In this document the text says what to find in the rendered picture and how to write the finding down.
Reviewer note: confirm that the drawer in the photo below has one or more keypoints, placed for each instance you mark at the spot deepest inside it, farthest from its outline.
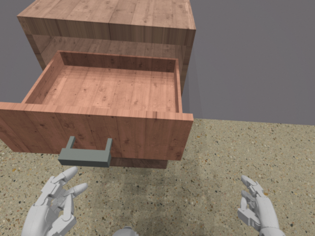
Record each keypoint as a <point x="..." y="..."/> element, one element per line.
<point x="135" y="100"/>

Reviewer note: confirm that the right robot hand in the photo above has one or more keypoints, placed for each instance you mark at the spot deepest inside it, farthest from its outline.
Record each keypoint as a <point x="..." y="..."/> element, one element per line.
<point x="261" y="213"/>

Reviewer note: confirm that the left robot hand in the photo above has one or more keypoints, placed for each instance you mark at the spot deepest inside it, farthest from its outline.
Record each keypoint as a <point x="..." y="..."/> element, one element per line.
<point x="41" y="217"/>

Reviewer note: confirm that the handle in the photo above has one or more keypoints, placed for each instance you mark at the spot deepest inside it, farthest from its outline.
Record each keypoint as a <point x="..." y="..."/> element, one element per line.
<point x="85" y="157"/>

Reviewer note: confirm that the cabinet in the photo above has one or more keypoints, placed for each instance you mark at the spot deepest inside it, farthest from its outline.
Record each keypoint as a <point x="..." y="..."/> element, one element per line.
<point x="150" y="28"/>

